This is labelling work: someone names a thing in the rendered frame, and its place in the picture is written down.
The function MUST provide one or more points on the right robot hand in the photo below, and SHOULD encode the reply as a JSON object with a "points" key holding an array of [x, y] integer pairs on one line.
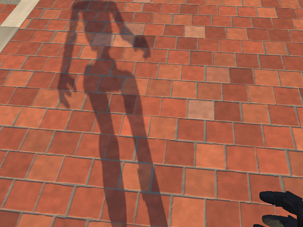
{"points": [[289, 202]]}

